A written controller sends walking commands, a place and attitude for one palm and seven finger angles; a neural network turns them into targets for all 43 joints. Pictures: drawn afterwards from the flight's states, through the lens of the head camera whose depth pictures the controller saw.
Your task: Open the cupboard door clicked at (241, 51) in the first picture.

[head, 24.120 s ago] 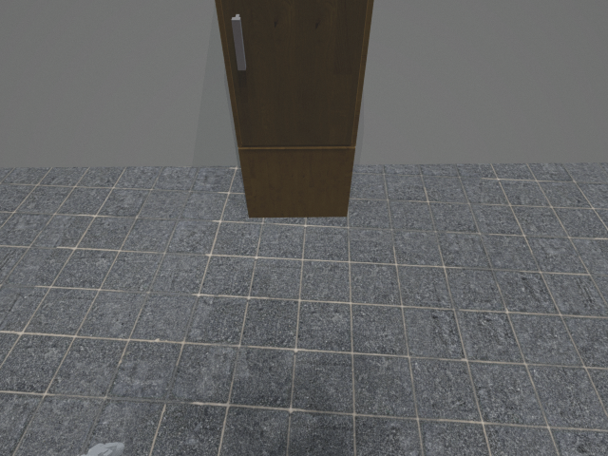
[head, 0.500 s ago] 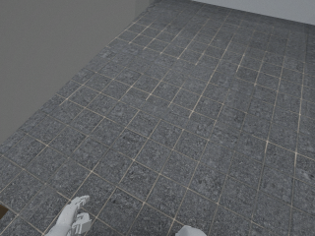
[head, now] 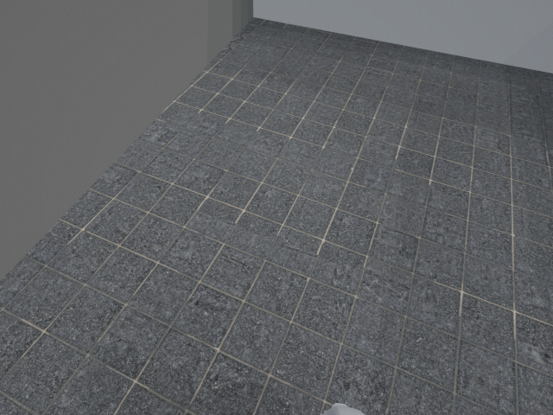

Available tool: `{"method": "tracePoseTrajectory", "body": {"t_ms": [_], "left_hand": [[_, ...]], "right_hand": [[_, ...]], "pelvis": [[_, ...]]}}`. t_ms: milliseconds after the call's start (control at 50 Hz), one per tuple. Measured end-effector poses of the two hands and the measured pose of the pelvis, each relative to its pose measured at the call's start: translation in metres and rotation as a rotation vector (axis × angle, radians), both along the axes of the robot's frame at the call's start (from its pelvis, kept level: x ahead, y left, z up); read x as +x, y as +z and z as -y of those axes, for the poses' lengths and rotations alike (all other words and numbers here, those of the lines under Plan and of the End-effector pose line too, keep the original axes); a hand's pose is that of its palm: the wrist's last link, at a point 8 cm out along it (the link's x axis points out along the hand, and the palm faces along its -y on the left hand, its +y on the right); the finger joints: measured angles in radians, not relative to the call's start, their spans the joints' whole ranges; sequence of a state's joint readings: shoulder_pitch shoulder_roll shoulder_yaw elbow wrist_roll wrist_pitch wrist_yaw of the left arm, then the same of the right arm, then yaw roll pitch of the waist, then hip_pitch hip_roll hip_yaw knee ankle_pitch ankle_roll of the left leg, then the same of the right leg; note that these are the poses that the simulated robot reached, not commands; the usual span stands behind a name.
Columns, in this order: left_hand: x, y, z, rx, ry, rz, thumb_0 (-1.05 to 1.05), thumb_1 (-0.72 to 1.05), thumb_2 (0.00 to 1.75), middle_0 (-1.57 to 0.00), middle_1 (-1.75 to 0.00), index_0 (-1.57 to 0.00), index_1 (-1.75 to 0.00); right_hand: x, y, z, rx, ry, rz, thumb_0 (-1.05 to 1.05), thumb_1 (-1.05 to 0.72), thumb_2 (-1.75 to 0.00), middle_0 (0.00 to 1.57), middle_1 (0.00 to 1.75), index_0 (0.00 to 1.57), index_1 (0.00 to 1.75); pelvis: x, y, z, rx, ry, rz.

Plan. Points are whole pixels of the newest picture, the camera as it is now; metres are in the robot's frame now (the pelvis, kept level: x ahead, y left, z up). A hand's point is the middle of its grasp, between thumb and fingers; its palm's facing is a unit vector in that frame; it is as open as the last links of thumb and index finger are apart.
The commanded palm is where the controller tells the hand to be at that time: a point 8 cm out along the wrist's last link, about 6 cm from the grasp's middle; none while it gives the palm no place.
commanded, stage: walk to a spot facing it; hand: left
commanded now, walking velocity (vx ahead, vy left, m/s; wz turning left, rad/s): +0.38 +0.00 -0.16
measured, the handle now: out of the picture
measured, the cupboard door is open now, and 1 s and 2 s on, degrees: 46 46 46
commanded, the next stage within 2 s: turn to face it in 0.36 s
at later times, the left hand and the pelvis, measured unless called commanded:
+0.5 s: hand (195, 370) +0.22 +0.16 -0.20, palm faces +0.03 -0.99 -0.17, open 7.3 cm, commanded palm none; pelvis +0.23 -0.03 -0.02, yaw -1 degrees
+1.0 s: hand (202, 294) +0.37 +0.18 -0.20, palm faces +0.30 -0.93 -0.23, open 7.3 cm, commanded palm none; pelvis +0.36 -0.04 -0.02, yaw +16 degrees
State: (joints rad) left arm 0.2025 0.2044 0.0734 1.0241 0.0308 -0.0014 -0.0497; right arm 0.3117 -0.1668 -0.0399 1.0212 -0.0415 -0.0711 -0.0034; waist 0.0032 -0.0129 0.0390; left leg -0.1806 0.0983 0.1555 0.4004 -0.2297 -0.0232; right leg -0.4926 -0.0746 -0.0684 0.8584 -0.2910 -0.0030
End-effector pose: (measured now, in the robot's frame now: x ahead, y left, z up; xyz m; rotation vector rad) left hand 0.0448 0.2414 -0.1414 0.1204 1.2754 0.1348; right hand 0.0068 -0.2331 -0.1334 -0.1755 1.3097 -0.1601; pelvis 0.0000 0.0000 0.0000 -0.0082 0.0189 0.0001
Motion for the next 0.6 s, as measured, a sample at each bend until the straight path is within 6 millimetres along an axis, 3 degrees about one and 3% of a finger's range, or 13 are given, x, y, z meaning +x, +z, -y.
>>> {"method": "tracePoseTrajectory", "body": {"t_ms": [100,160,220,320,420,480,600], "left_hand": [[0.082,-0.001,0.024,0.015,-0.060,0.077,0.01,0.91,0.90,-0.20,-0.30,-0.20,-0.30],[0.114,-0.008,0.035,0.029,-0.041,0.119,0.01,0.91,0.90,-0.20,-0.30,-0.20,-0.30],[0.124,-0.006,0.045,0.025,-0.013,0.091,0.01,0.91,0.90,-0.20,-0.30,-0.20,-0.30],[0.126,-0.009,0.043,0.014,0.026,-0.012,0.00,0.93,0.90,-0.20,-0.30,-0.20,-0.30],[0.134,-0.027,0.034,-0.017,0.047,-0.127,0.00,0.92,0.90,-0.20,-0.30,-0.20,-0.30],[0.158,-0.029,0.031,-0.007,0.026,-0.162,0.01,0.92,0.90,-0.20,-0.30,-0.20,-0.30],[0.251,-0.009,0.043,0.010,0.035,-0.010,0.01,0.91,0.90,-0.20,-0.30,-0.20,-0.30]], "right_hand": [[-0.008,-0.016,0.019,0.033,-0.071,-0.145,0.00,-0.92,-0.90,0.21,0.30,0.21,0.30],[0.006,-0.028,0.032,0.042,-0.079,-0.217,0.00,-0.92,-0.90,0.21,0.30,0.21,0.30],[0.048,-0.022,0.040,0.028,-0.067,-0.196,0.01,-0.91,-0.90,0.20,0.29,0.20,0.30],[0.153,-0.006,0.040,0.015,-0.027,-0.032,0.01,-0.91,-0.90,0.20,0.29,0.20,0.30],[0.251,-0.009,0.028,-0.006,0.027,0.138,0.01,-0.91,-0.90,0.20,0.29,0.20,0.30],[0.279,-0.009,0.023,-0.005,0.021,0.171,0.00,-0.91,-0.90,0.20,0.29,0.20,0.30],[0.288,-0.012,0.035,0.002,0.032,0.028,-0.01,-0.94,-0.90,0.21,0.30,0.21,0.30]], "pelvis": [[0.049,-0.011,0.022,0.019,-0.011,0.010],[0.075,-0.021,0.033,0.017,-0.001,0.018],[0.100,-0.014,0.037,-0.001,0.014,0.019],[0.146,-0.005,0.038,0.001,0.014,0.006],[0.196,-0.018,0.024,-0.019,-0.007,0.017],[0.218,-0.020,0.025,0.004,-0.018,0.019],[0.260,-0.009,0.037,0.004,0.046,0.009]]}}
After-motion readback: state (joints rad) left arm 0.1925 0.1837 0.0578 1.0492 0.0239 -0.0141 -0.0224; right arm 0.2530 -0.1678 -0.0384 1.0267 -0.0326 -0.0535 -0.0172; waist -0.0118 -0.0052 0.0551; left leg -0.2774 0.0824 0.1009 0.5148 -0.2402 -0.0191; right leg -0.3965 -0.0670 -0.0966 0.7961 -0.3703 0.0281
